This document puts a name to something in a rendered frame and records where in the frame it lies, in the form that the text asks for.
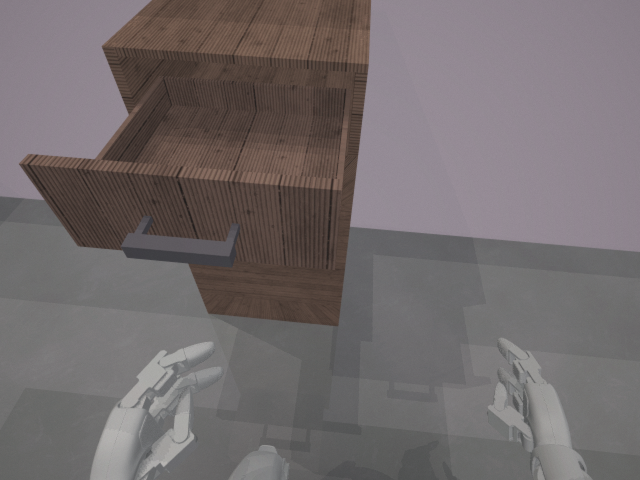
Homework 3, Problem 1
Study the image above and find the left robot shin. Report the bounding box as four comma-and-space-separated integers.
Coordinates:
258, 445, 277, 454

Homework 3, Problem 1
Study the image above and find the robot left thigh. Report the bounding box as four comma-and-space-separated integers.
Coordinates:
228, 451, 289, 480

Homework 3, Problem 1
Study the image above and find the robot left hand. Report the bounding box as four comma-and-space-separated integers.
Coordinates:
90, 342, 224, 480

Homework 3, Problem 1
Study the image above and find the drawer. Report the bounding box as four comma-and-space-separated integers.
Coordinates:
19, 76, 351, 270

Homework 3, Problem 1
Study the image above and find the cabinet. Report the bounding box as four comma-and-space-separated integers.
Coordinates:
102, 0, 371, 326

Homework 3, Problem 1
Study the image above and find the robot right hand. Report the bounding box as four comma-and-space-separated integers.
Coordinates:
488, 338, 572, 453

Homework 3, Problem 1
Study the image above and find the right robot forearm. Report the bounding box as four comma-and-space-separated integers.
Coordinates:
530, 444, 593, 480

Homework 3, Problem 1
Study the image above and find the handle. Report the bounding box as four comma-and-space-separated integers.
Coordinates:
121, 215, 240, 268

